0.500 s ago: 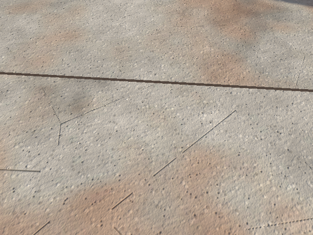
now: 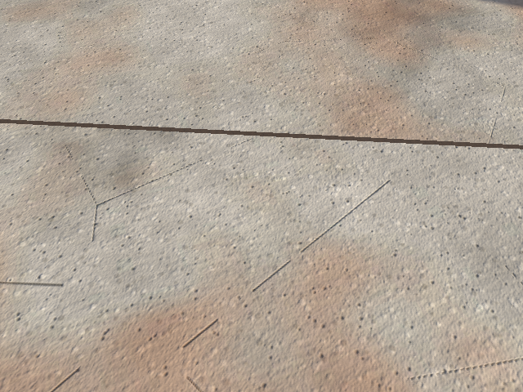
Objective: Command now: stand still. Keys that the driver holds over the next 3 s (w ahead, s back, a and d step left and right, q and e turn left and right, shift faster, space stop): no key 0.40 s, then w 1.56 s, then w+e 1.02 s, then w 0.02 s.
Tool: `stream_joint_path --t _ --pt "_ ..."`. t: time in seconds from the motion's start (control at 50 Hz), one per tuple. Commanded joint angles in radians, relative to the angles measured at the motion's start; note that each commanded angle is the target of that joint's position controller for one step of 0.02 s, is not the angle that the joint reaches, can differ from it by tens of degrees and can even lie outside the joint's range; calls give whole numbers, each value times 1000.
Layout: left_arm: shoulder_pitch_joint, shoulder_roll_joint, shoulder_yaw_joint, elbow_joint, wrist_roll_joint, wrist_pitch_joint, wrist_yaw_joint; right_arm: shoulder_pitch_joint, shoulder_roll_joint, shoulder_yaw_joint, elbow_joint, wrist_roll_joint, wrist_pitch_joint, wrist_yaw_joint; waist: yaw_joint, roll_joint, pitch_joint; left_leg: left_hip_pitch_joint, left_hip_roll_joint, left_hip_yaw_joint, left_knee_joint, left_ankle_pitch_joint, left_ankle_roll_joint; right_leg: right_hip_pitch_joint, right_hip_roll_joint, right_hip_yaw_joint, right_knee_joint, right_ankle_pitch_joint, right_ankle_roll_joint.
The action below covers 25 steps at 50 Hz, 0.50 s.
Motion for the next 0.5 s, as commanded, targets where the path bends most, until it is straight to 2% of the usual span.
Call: stream_joint_path --t 0.02,0.4,0.42,0.44,0.48,0.5 --pt "58 92 13 -16 0 -5 3 83 -87 -13 -9 0 -4 -3 0 4 32 -100 3 8 -109 109 13 46 11 -24 -70 107 -23" --pt "87 78 8 -23 -2 -6 3 120 -70 -11 -3 2 -6 -5 -1 4 39 -107 3 14 -101 105 9 38 14 -24 -64 105 -27" --pt "106 65 5 -13 0 -5 3 140 -58 -8 8 1 -4 -6 -2 7 14 -98 -6 23 -108 10 12 50 26 -36 -65 10 -28" --pt "108 68 7 -11 -5 -3 5 146 -66 -12 10 7 -2 -9 -3 14 28 -115 -16 26 -108 -138 24 32 47 -55 -48 -138 -35" --pt "100 85 15 -22 -11 -9 7 133 -101 -24 -10 15 -1 -16 -8 36 101 -183 4 -17 -121 -425 71 -67 63 -62 -12 -413 -62" --pt "88 77 14 -33 -12 -21 4 142 -107 -26 -16 19 -9 -15 -15 48 134 -203 37 -63 -140 -480 96 -105 53 -52 4 -434 -73"
Next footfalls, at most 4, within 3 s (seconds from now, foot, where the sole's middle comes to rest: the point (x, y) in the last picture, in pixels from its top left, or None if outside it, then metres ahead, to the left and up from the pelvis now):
1.10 left None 0.44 0.11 -0.77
1.66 right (317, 301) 0.76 -0.12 -0.77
2.20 left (236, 217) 1.06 0.12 -0.77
2.74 right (330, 172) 1.27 -0.20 -0.77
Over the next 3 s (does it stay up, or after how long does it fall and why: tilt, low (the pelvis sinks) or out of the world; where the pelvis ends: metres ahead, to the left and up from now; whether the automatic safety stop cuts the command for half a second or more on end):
stays up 1.27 -0.13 0.01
